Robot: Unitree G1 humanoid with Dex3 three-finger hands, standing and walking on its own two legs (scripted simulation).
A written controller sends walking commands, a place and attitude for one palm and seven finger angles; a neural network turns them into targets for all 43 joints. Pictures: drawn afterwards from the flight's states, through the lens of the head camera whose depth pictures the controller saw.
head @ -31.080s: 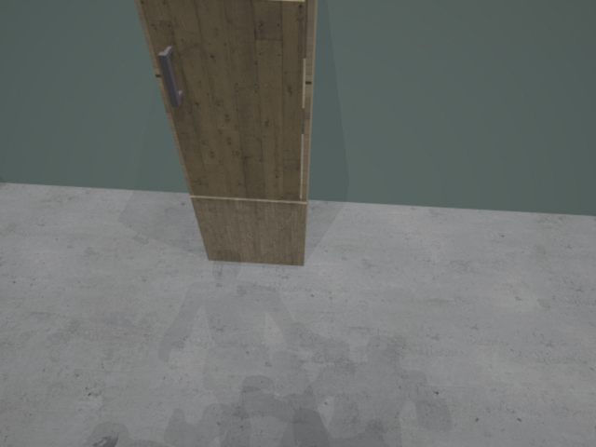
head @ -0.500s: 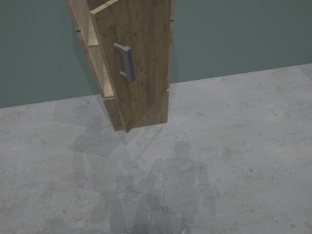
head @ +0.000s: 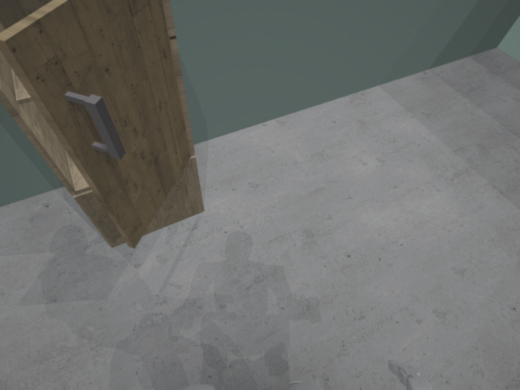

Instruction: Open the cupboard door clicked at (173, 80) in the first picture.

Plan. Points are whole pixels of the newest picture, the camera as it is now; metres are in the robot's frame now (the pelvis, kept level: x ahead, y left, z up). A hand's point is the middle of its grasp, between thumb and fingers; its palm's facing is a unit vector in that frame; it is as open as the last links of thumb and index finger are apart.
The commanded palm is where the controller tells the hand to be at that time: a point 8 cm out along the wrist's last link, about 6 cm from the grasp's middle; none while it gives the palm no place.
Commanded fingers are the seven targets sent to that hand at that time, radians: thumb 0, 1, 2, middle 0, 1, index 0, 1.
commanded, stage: walk to a spot facing it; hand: left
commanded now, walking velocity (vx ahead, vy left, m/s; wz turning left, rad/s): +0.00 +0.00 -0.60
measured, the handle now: (97, 126) +0.49 +0.33 +0.07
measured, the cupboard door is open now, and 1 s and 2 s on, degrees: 44 44 44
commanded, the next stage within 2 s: turn to face it in 1.94 s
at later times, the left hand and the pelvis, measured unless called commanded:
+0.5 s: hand (195, 358) +0.18 +0.12 -0.15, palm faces -0.29 -0.92 -0.27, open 7.4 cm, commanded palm none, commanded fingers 0.00 0.90 0.90 -0.20 -0.30 -0.20 -0.30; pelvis +0.02 -0.04 +0.01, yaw -18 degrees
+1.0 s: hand (288, 270) +0.35 -0.04 -0.15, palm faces -0.64 -0.75 -0.17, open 7.4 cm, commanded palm none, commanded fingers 0.00 0.90 0.90 -0.20 -0.30 -0.20 -0.30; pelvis +0.14 -0.11 +0.01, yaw -38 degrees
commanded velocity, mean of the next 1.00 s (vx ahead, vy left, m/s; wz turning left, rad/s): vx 0.18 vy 0.00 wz -0.59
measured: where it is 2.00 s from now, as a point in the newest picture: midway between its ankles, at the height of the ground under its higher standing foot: (378, 318)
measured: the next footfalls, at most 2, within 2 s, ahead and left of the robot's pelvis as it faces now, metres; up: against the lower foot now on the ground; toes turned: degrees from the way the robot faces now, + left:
right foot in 0.30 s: +0.03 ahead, -0.15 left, +0.00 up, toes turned -15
left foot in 0.66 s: +0.15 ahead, +0.06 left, +0.00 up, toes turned -20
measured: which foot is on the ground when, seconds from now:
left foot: down 0.00-0.30, up 0.32-0.64, down 0.66-1.00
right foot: up 0.00-0.28, down 0.30-0.66, up 0.68-1.00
